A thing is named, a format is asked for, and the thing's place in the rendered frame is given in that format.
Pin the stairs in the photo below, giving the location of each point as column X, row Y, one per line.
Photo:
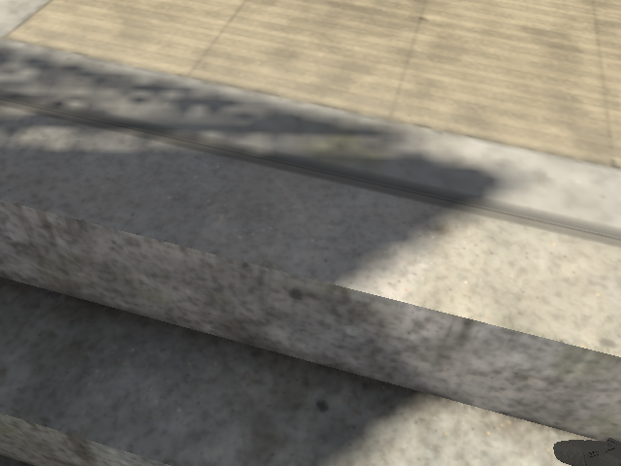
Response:
column 121, row 350

